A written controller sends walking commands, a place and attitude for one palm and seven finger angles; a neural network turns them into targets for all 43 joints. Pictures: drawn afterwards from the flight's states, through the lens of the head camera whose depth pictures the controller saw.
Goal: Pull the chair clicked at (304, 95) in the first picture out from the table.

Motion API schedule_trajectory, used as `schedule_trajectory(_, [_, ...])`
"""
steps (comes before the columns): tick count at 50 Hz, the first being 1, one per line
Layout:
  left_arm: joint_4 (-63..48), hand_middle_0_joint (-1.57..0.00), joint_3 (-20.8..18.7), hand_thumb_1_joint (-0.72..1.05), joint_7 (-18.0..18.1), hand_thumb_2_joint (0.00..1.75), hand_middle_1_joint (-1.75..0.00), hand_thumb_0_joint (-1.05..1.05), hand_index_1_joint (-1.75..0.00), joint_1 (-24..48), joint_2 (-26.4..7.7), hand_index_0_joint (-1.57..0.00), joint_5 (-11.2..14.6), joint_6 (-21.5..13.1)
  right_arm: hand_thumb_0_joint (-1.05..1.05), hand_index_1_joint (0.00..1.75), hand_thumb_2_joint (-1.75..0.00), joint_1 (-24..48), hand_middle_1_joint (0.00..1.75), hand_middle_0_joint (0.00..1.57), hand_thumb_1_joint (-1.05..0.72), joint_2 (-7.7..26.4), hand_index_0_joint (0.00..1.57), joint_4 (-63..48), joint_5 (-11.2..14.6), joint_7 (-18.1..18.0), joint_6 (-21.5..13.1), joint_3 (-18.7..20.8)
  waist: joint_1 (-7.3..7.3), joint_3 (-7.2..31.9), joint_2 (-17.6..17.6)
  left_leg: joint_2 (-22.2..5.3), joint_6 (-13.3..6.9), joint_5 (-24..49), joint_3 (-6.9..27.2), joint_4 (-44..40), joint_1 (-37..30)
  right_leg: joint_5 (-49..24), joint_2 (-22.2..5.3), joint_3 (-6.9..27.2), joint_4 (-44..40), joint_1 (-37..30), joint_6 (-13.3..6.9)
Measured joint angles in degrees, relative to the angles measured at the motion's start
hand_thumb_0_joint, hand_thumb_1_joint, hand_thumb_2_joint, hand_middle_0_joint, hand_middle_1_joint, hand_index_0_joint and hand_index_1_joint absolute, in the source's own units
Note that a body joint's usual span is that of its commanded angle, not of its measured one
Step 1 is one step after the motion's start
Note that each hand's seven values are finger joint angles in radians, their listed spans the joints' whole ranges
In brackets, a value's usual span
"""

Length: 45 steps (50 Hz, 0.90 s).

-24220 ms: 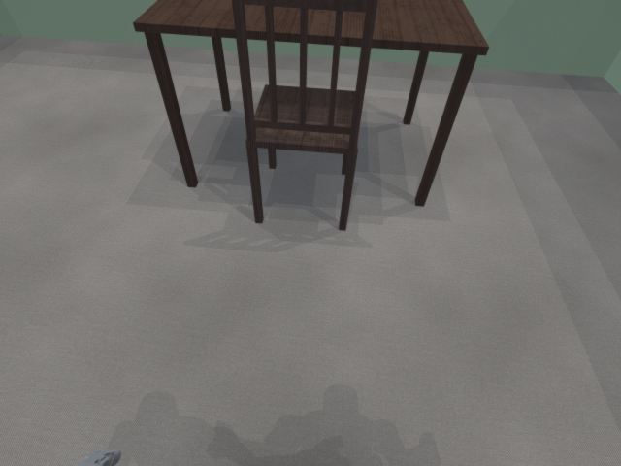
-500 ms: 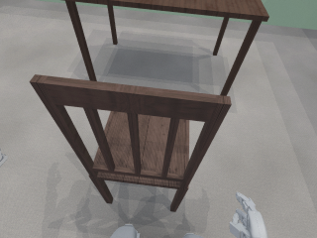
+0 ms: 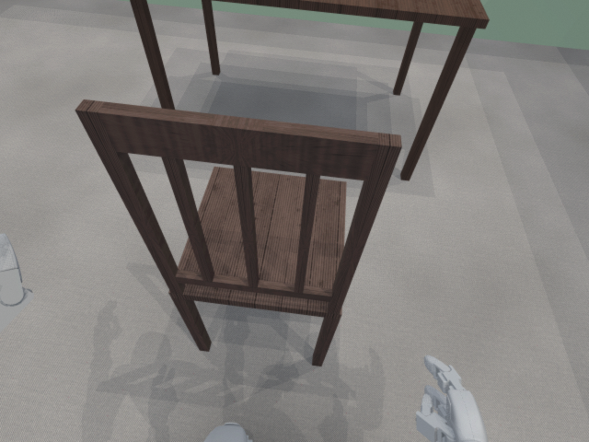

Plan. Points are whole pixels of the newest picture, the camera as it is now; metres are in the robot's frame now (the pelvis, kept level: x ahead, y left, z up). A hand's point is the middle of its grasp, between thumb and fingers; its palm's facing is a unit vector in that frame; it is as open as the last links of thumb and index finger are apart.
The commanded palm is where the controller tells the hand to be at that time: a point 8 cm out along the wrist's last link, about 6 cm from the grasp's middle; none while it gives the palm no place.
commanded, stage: stop stepping back and stand still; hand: left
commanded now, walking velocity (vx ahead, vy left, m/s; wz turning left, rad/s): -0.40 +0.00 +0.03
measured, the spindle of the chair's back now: (249, 235) +0.44 +0.12 -0.05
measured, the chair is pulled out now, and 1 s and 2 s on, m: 0.71 0.71 0.71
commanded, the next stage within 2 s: let the arm hang, fingers relaxed in 0.74 s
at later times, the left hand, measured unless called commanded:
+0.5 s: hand out of the picture +0.11 +0.27 +0.18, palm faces +0.47 -0.76 -0.44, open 7.4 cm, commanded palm +0.05 +0.30 +0.19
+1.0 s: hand out of the picture +0.11 +0.25 -0.06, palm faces +0.16 -0.92 -0.35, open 7.4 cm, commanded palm none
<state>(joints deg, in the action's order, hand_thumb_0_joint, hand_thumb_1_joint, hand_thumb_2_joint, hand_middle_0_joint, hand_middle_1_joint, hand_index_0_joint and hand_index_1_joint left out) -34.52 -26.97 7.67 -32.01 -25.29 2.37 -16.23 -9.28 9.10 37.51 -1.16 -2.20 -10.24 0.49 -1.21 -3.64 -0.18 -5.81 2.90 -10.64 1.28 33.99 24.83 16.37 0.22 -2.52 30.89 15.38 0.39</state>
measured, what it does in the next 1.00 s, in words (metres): steps on the spot: left foot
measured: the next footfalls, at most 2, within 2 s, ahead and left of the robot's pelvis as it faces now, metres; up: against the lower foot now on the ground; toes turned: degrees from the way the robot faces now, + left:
left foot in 0.24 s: -0.01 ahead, +0.12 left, +0.00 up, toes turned +1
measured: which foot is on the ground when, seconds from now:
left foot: down 0.00-0.04, up 0.06-0.22, down 0.24-1.00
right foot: down 0.00-1.00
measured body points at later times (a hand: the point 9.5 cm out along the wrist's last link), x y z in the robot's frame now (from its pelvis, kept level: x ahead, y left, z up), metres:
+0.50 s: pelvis -0.08 +0.00 +0.01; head -0.10 +0.01 +0.46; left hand +0.08 +0.31 +0.20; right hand +0.06 -0.25 -0.07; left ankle -0.06 +0.12 -0.73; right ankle -0.01 -0.13 -0.72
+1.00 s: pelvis -0.07 +0.01 +0.00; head -0.07 +0.00 +0.45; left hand +0.10 +0.29 -0.04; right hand +0.07 -0.23 -0.12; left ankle -0.05 +0.12 -0.73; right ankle -0.01 -0.13 -0.73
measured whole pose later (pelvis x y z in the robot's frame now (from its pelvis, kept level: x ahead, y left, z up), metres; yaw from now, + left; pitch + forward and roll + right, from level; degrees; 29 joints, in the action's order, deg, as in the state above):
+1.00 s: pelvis -0.07 +0.01 +0.00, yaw +4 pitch +0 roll +0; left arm 23.1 -6.6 1.7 -15.0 -14.8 -2.2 1.4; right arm -11.4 13.2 46.7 -1.3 0.6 -1.4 0.6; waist 0.9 1.0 -1.5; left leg 1.4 -0.6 -15.7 1.8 33.0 17.2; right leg 12.0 -2.3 -0.3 31.3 19.2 1.7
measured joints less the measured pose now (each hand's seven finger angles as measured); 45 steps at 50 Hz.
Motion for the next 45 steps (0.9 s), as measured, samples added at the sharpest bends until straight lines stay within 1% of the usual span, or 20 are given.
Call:
schedule_trajectory(1, [0.70, -0.22, 0.32, 0.89, -0.34, 0.90, -0.31, 0.02, -0.30, 0.64, 0.16, -0.21, -0.05, -0.30, 0.01, 0.30, -0.90, 0.67, 0.30, 0.21, -0.90, 0.31, 0.20, 0.31, 0.03, 0.00, 0.22, -0.09, 0.23, -0.78, -1.66, -1.14, 0.25, 0.40, 0.92, 0.35, 0.56, -1.07, 1.27, -0.75, -1.17, -0.31, -0.05])
schedule_trajectory(2, [1.16, -0.22, 0.57, 0.89, -0.60, 0.90, -0.31, 0.02, -0.30, 0.92, 0.06, -0.21, -0.11, -0.34, 0.01, 0.30, -0.90, 0.97, 0.30, 0.21, -0.90, 0.56, 0.20, 0.41, 0.21, 0.07, 0.59, -0.08, 0.51, -1.15, -2.80, -1.73, -0.23, 0.56, 1.74, 0.64, 1.22, -1.76, 2.12, -1.31, -1.62, -0.11, -0.29])
schedule_trajectory(3, [1.47, -0.22, 0.77, 0.89, -0.78, 0.90, -0.31, 0.02, -0.30, 0.80, -0.19, -0.21, 0.09, -0.37, 0.01, 0.30, -0.90, 1.03, 0.30, 0.21, -0.90, 0.62, 0.20, 0.49, 0.61, 0.17, 1.09, 0.03, 0.54, -1.11, -2.77, -1.09, -0.48, -2.18, 2.30, 2.42, 2.21, -2.04, 2.11, -1.20, -1.18, 0.76, -0.58])
schedule_trajectory(6, [2.56, -0.22, 1.49, 0.89, -0.39, 0.90, -0.31, 0.01, -0.30, -1.63, 0.01, -0.21, 0.68, 1.11, 0.01, 0.30, -0.90, 0.20, 0.30, 0.21, -0.90, 1.03, 0.20, 0.46, 1.56, 0.05, 3.79, 0.36, 0.80, 0.62, -0.20, 3.68, -1.16, -10.87, 1.91, 15.20, 4.15, -2.69, -0.10, 1.04, -0.18, 3.11, -1.07])
schedule_trajectory(7, [3.15, -0.22, 1.59, 0.89, -0.05, 0.90, -0.31, 0.01, -0.30, -2.74, 0.23, -0.21, 0.72, 1.99, 0.01, 0.30, -0.90, -0.39, 0.30, 0.21, -0.90, 1.36, 0.20, 0.13, 1.80, -0.24, 4.66, 0.19, 1.28, 1.46, 0.53, 4.68, -1.47, -11.94, 1.10, 16.39, 3.24, -3.06, -0.82, 1.69, -0.27, 3.47, -0.96])
schedule_trajectory(9, [4.61, -0.22, 1.89, 0.89, 0.63, 0.90, -0.31, 0.01, -0.30, -4.15, 0.32, -0.21, 0.61, 3.61, 0.01, 0.30, -0.90, -1.94, 0.30, 0.21, -0.90, 2.23, 0.20, -0.46, 2.11, -1.05, 5.44, -0.12, 2.37, 3.13, 1.40, 5.55, -2.24, -12.54, -0.46, 12.11, -0.95, -3.68, -1.86, 2.19, -0.60, 3.74, -0.54])
schedule_trajectory(11, [5.60, -0.22, 2.44, 0.89, 1.20, 0.90, -0.31, 0.01, -0.30, -4.29, 0.15, -0.21, 0.42, 4.63, 0.01, 0.30, -0.90, -3.78, 0.30, 0.21, -0.90, 3.54, 0.20, -0.82, 2.23, -1.87, 4.95, 0.03, 3.28, 4.37, 1.09, 5.22, -3.17, -11.65, -1.18, 2.53, -6.88, -4.03, -2.04, 1.39, -0.82, 3.68, -0.14])
schedule_trajectory(12, [5.59, -0.22, 2.80, 0.89, 1.41, 0.90, -0.31, 0.01, -0.30, -3.90, 0.16, -0.21, 0.31, 4.82, 0.01, 0.30, -0.90, -4.62, 0.30, 0.21, -0.90, 4.37, 0.20, -0.91, 2.20, -2.24, 4.32, 0.38, 3.64, 4.63, 0.36, 4.59, -3.69, -10.30, -0.93, -2.46, -9.55, -4.12, -1.72, 0.49, -0.74, 3.67, 0.02])
schedule_trajectory(13, [5.68, -0.22, 3.00, 0.89, 1.56, 0.90, -0.31, 0.01, -0.30, -3.02, 0.10, -0.21, 0.14, 4.79, 0.01, 0.30, -0.90, -4.85, 0.30, 0.21, -0.90, 4.58, 0.20, -0.34, 2.18, -2.56, 3.74, 0.84, 3.67, 4.09, 0.77, 4.76, -3.38, -6.24, -0.76, -4.66, -10.47, -4.28, -2.06, 0.11, -0.67, 3.32, 0.19])
schedule_trajectory(15, [5.95, -0.22, 3.00, 0.89, 1.63, 0.90, -0.31, 0.02, -0.30, -2.31, 0.40, -0.21, -0.26, 4.33, 0.01, 0.30, -0.90, -5.30, 0.30, 0.20, -0.90, 4.59, 0.20, 0.51, 2.43, -2.71, 3.06, 1.14, 2.81, 3.36, 2.08, 5.17, -2.59, -3.46, -1.38, -5.80, -11.80, -4.51, -2.45, 0.71, -1.60, 2.08, 0.46])
schedule_trajectory(18, [6.86, -0.22, 2.97, 0.89, 1.79, 0.90, -0.31, 0.02, -0.30, -2.17, 1.23, -0.21, -1.21, 3.77, 0.01, 0.30, -0.90, -6.77, 0.30, 0.20, -0.90, 4.67, 0.20, -0.17, 2.67, -2.60, 2.12, 1.28, 2.85, 4.23, 1.50, 4.88, -2.77, -3.20, -1.06, -6.20, -11.90, -2.49, -1.93, 0.67, -2.92, 1.19, 0.76])
schedule_trajectory(20, [7.61, -0.22, 2.85, 0.89, 1.85, 0.90, -0.31, 0.02, -0.30, -1.42, 1.48, -0.21, -1.43, 3.37, 0.01, 0.30, -0.90, -7.14, 0.30, 0.20, -0.90, 4.37, 0.20, -0.44, 2.71, -2.35, 1.63, 1.27, 2.84, 4.27, 1.10, 4.86, -2.89, -3.24, -0.61, -5.49, -11.55, -4.15, -1.59, 0.76, -3.88, 0.69, 0.70])
schedule_trajectory(22, [8.41, -0.22, 2.91, 0.89, 1.86, 0.90, -0.31, 0.02, -0.30, -0.51, 1.91, -0.21, -1.58, 3.12, 0.01, 0.30, -0.90, -7.04, 0.30, 0.20, -0.90, 3.94, 0.20, -0.12, 2.51, -2.16, 1.52, 1.04, 2.55, 4.27, 0.72, 4.73, -3.04, -3.57, -0.36, -4.73, -11.27, -5.13, -1.20, 0.94, -4.41, 0.35, 0.58])
schedule_trajectory(27, [9.10, -0.22, 3.79, 0.89, 1.97, 0.90, -0.31, 0.02, -0.30, 1.07, 3.75, -0.21, -1.76, 3.65, 0.01, 0.30, -0.90, -6.20, 0.30, 0.20, -0.90, 2.58, 0.20, 0.28, 1.97, -1.90, 1.72, 0.01, 1.96, 4.13, -0.07, 4.45, -3.43, -4.35, -0.15, -4.40, -10.95, -3.95, -0.22, 1.85, -5.26, 0.02, 0.19])
schedule_trajectory(35, [8.91, -0.22, 4.09, 0.89, 1.58, 0.90, -0.31, 0.02, -0.30, 1.13, 3.27, -0.21, -1.67, 4.38, 0.01, 0.30, -0.90, -5.29, 0.30, 0.21, -0.90, 0.73, 0.20, -0.03, 1.70, -1.76, 1.96, -1.26, 1.82, 3.71, -0.15, 4.55, -3.31, -3.44, 0.03, -4.32, -11.17, -5.87, 0.33, 2.92, -5.83, -0.61, 0.24])
schedule_trajectory(38, [9.22, -0.22, 3.91, 0.89, 1.51, 0.90, -0.31, 0.02, -0.30, 1.23, 3.16, -0.21, -1.60, 4.43, 0.01, 0.30, -0.90, -5.13, 0.30, 0.21, -0.90, 0.74, 0.20, 0.07, 1.63, -1.64, 1.91, -1.35, 1.54, 3.51, 0.04, 4.59, -3.06, -2.87, -0.01, -4.46, -11.35, -8.49, 0.36, 3.14, -6.88, -1.11, 0.37])
schedule_trajectory(42, [9.46, -0.22, 4.13, 0.89, 1.57, 0.90, -0.31, 0.02, -0.30, 1.56, 3.64, -0.21, -1.84, 4.53, 0.01, 0.30, -0.90, -5.22, 0.30, 0.21, -0.90, 1.27, 0.20, 0.15, 1.67, -1.63, 1.81, -1.15, 1.28, 3.44, 0.28, 4.64, -3.09, -3.00, 0.01, -5.45, -11.74, -9.00, 0.37, 3.30, -8.35, -1.73, 0.56])
schedule_trajectory(43, [11.91, -0.21, 5.15, 0.89, 0.74, 0.90, -0.30, 0.01, -0.30, 2.92, 3.44, -0.21, -2.71, 4.05, 0.01, 0.30, -0.90, -5.11, 0.30, 0.21, -0.90, 1.82, 0.20, 0.98, 1.49, -0.54, 1.12, -0.61, 1.22, 3.93, 0.11, 4.87, -2.98, -2.95, 0.22, -4.97, -10.71, -8.88, -0.07, 2.71, -7.46, -0.64, 0.25])
schedule_trajectory(44, [16.64, -0.21, 7.11, 0.89, -0.87, 0.90, -0.30, 0.01, -0.30, 5.38, 3.43, -0.21, -3.37, 4.90, 0.01, 0.30, -0.90, -4.61, 0.30, 0.21, -0.90, 2.62, 0.20, 2.36, 1.30, 0.63, 1.42, -0.06, 1.00, 4.46, -0.20, 5.37, -2.95, -3.17, 0.40, -3.99, -9.46, -8.40, -0.66, 2.33, -5.78, 0.81, 0.36])
schedule_trajectory(45, [22.80, -0.21, 9.54, 0.90, -2.39, 0.90, -0.30, 0.01, -0.30, 8.12, 4.07, -0.20, -3.74, 6.94, 0.01, 0.30, -0.90, -3.88, 0.30, 0.21, -0.90, 3.41, 0.20, 3.97, 1.05, 1.39, 2.61, 0.36, 0.88, 4.92, -0.72, 5.86, -3.03, -3.51, 0.57, -3.09, -8.53, -7.58, -1.18, 2.14, -4.19, 1.95, 0.68])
